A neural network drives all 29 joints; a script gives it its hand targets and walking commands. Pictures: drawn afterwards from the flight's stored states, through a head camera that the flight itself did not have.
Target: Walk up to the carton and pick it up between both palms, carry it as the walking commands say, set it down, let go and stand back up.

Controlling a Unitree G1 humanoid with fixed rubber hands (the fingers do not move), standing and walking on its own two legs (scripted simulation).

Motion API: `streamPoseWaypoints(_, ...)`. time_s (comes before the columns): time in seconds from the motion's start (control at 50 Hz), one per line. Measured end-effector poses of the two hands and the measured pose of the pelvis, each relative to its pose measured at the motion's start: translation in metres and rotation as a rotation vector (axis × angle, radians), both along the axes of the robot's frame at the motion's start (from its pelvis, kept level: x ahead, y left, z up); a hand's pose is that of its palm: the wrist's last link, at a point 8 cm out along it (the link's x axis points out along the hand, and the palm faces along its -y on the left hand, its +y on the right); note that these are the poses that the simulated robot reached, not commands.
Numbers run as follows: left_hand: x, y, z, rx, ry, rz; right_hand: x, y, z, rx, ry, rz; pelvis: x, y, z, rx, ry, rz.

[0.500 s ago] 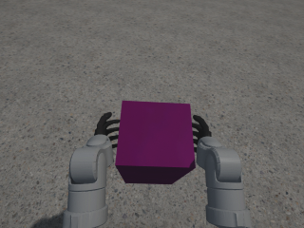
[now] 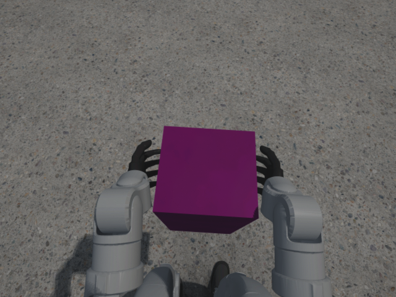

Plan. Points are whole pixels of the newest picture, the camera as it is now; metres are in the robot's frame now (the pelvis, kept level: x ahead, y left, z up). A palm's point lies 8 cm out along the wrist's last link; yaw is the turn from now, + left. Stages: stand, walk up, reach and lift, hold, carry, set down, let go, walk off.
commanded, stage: carry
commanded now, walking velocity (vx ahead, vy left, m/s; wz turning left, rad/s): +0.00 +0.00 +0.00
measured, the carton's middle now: (203, 191) +0.32 +0.02 -0.03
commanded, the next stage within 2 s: none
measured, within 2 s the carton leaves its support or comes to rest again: neither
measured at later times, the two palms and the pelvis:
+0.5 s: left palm (143, 147) +0.33 +0.12 +0.12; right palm (293, 165) +0.32 -0.13 +0.11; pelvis +0.06 +0.01 +0.01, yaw -2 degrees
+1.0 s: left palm (123, 156) +0.33 +0.16 +0.09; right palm (265, 167) +0.32 -0.09 +0.09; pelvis +0.04 +0.04 +0.01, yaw -2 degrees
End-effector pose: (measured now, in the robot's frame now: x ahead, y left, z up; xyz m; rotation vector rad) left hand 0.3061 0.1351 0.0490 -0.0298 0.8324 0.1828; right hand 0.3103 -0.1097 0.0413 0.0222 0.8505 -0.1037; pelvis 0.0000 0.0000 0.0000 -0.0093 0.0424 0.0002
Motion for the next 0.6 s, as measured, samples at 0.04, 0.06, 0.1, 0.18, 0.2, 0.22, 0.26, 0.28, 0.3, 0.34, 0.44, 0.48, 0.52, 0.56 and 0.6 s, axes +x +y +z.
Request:
streamPoseWaypoints(0.04, 0.006, -0.001, 0.001, -0.013, -0.020, 0.005, 0.007, -0.001, 0.004, -0.005, -0.019, -0.002, 0.005, -0.001, 0.000, -0.001, 0.000, -0.003)
streamPoseWaypoints(0.06, 0.009, -0.002, 0.002, -0.023, -0.033, 0.008, 0.011, -0.002, 0.007, -0.011, -0.032, -0.002, 0.007, -0.002, 0.000, 0.005, -0.002, -0.007)
streamPoseWaypoints(0.1, 0.016, -0.004, 0.007, -0.041, -0.059, 0.005, 0.016, -0.004, 0.016, -0.028, -0.059, -0.005, 0.013, -0.003, 0.002, 0.021, -0.005, -0.012)
streamPoseWaypoints(0.18, 0.028, -0.010, 0.026, -0.031, -0.105, -0.021, 0.024, -0.010, 0.035, -0.035, -0.105, -0.018, 0.026, -0.002, 0.005, 0.022, 0.000, -0.015)
streamPoseWaypoints(0.2, 0.031, -0.011, 0.032, -0.024, -0.115, -0.029, 0.026, -0.011, 0.039, -0.031, -0.116, -0.022, 0.029, -0.001, 0.005, 0.022, 0.000, -0.021)
streamPoseWaypoints(0.22, 0.033, -0.013, 0.037, -0.017, -0.126, -0.037, 0.026, -0.013, 0.043, -0.029, -0.126, -0.028, 0.032, -0.001, 0.005, 0.023, -0.001, -0.025)
streamPoseWaypoints(0.26, 0.037, -0.017, 0.047, -0.006, -0.142, -0.057, 0.025, -0.017, 0.049, -0.024, -0.143, -0.041, 0.038, 0.001, 0.005, 0.022, -0.004, -0.027)
streamPoseWaypoints(0.28, 0.039, -0.018, 0.052, -0.002, -0.149, -0.068, 0.024, -0.018, 0.052, -0.024, -0.150, -0.047, 0.040, 0.002, 0.005, 0.021, -0.007, -0.027)
streamPoseWaypoints(0.3, 0.040, -0.020, 0.056, 0.003, -0.153, -0.080, 0.023, -0.020, 0.055, -0.026, -0.154, -0.053, 0.042, 0.003, 0.005, 0.021, -0.010, -0.027)
streamPoseWaypoints(0.34, 0.039, -0.022, 0.061, 0.013, -0.155, -0.102, 0.018, -0.022, 0.060, -0.033, -0.156, -0.061, 0.046, 0.004, 0.005, 0.022, -0.019, -0.029)
streamPoseWaypoints(0.44, 0.033, -0.022, 0.067, 0.033, -0.134, -0.135, 0.008, -0.021, 0.067, -0.054, -0.133, -0.059, 0.054, 0.007, 0.007, 0.018, -0.036, -0.030)
streamPoseWaypoints(0.48, 0.029, -0.020, 0.067, 0.032, -0.121, -0.132, 0.007, -0.019, 0.068, -0.061, -0.120, -0.050, 0.055, 0.007, 0.007, 0.016, -0.039, -0.032)
streamPoseWaypoints(0.52, 0.026, -0.016, 0.066, 0.026, -0.109, -0.123, 0.006, -0.016, 0.069, -0.068, -0.108, -0.040, 0.055, 0.007, 0.008, 0.013, -0.040, -0.032)
streamPoseWaypoints(0.56, 0.024, -0.012, 0.063, 0.016, -0.099, -0.111, 0.007, -0.012, 0.070, -0.075, -0.098, -0.030, 0.054, 0.008, 0.008, 0.011, -0.040, -0.033)
streamPoseWaypoints(0.6, 0.021, -0.007, 0.060, 0.007, -0.091, -0.098, 0.008, -0.007, 0.070, -0.082, -0.090, -0.020, 0.052, 0.009, 0.009, 0.009, -0.037, -0.032)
